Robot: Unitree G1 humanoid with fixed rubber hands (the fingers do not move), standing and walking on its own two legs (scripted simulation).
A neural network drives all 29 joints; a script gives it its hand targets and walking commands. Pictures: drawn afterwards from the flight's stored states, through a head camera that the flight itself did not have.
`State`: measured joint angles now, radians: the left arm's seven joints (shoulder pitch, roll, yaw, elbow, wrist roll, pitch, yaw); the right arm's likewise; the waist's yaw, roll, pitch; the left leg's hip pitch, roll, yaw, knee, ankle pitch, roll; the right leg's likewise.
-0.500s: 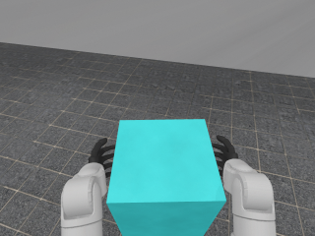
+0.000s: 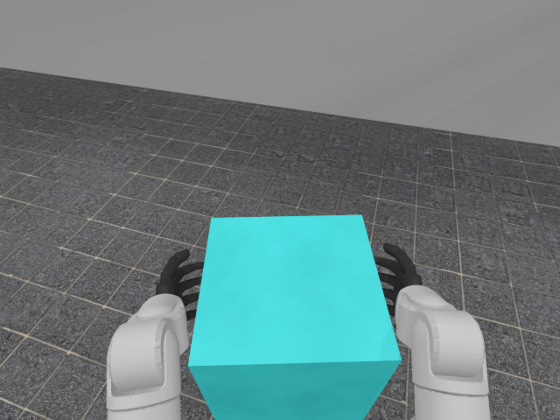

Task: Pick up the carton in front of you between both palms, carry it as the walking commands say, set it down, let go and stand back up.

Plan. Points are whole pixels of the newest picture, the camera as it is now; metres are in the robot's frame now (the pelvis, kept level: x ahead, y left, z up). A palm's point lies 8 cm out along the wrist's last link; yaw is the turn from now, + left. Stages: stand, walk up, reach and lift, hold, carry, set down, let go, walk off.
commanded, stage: carry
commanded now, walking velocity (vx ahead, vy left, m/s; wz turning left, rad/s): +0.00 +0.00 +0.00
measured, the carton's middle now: (288, 326) +0.27 +0.00 +0.01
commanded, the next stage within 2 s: hold in 1.22 s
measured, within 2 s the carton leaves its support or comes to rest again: neither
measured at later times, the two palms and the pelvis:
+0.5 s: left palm (165, 345) +0.23 +0.16 +0.07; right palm (406, 337) +0.23 -0.14 +0.07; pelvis -0.04 +0.01 +0.00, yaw +0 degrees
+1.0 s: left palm (165, 344) +0.24 +0.16 +0.05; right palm (394, 336) +0.24 -0.14 +0.05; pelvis -0.06 +0.01 +0.00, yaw +0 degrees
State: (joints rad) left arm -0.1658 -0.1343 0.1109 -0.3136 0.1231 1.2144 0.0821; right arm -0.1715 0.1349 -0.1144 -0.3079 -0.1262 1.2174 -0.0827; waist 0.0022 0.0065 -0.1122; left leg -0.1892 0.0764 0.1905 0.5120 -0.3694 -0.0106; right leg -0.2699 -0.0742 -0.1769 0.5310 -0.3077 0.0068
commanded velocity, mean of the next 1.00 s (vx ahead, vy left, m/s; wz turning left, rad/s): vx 0.00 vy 0.00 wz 0.00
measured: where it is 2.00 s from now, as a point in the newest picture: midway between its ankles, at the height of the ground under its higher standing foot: outside the picture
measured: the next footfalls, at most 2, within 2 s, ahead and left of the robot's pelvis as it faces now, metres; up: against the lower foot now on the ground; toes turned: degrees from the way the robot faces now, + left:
none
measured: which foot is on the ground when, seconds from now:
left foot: down 0.00-1.00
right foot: down 0.00-1.00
